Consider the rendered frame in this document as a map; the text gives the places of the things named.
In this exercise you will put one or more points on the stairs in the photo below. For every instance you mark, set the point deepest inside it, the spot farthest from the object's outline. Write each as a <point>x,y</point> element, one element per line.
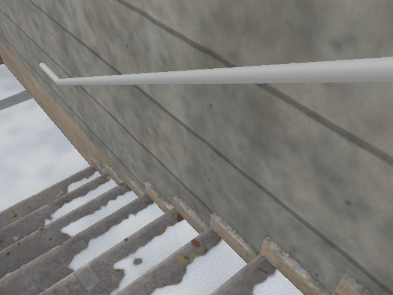
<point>86,235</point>

